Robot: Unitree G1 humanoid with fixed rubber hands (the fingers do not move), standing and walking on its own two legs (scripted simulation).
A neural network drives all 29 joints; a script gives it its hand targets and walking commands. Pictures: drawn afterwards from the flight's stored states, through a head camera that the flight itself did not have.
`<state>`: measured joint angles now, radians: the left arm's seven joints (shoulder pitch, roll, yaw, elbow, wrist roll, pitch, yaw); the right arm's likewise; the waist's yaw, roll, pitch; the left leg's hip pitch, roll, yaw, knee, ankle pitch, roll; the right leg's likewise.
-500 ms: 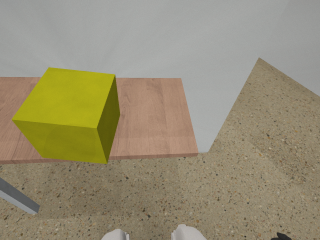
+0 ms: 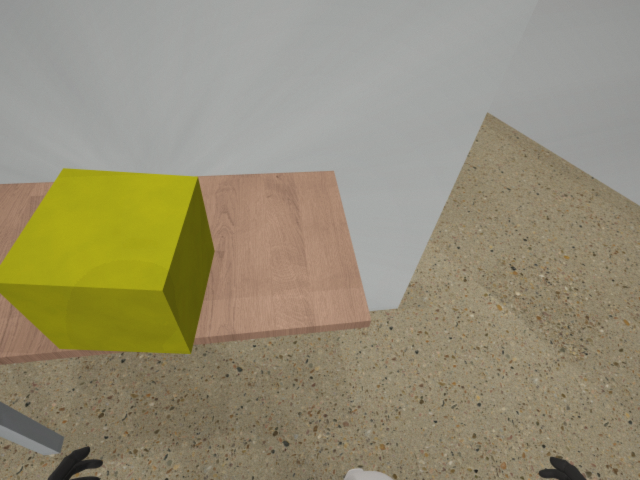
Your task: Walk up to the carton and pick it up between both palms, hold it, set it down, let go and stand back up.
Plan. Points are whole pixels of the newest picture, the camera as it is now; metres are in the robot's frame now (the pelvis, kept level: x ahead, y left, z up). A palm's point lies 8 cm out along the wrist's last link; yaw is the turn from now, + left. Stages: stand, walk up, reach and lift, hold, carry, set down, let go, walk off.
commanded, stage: walk up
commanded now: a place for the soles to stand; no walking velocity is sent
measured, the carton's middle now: (128, 263) +0.42 +0.26 +0.00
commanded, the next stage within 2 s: none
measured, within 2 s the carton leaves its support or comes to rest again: neither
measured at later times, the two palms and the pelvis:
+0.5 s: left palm out of the picture +0.12 +0.30 -0.09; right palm out of the picture +0.12 -0.32 -0.07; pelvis +0.01 +0.00 +0.03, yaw +2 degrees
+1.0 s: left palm out of the picture -0.04 +0.50 -0.09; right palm out of the picture +0.14 -0.17 -0.13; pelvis -0.02 +0.13 -0.03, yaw +8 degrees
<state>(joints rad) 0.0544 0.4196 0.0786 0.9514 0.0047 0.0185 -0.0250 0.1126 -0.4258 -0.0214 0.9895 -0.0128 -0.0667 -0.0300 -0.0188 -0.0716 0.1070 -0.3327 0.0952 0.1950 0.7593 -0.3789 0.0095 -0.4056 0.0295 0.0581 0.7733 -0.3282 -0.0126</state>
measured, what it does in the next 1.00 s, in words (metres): steps to the left: left foot, then right foot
